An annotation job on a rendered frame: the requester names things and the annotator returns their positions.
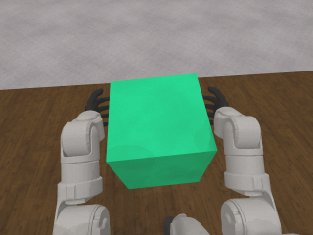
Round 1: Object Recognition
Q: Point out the robot right forearm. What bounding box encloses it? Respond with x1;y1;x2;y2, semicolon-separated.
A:
213;106;282;231

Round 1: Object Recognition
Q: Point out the robot right foot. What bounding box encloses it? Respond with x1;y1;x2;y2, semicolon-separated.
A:
164;216;174;235

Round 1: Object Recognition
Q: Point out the robot left upper arm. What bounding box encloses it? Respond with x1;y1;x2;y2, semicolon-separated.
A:
53;204;111;235

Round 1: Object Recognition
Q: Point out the robot right upper arm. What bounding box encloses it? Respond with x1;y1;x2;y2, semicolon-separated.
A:
220;197;299;235

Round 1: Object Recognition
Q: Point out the robot right shin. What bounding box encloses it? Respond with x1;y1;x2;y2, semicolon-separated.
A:
170;213;187;235

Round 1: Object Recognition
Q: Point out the robot right hand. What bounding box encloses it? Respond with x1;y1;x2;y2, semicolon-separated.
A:
202;86;229;126

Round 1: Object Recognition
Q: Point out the robot left forearm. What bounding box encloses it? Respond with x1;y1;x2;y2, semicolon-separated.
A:
52;110;105;235

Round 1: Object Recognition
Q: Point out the robot left hand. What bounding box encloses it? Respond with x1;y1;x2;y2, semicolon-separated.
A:
85;88;110;127

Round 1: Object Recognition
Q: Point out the carton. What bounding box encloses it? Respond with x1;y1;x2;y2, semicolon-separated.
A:
106;73;218;189

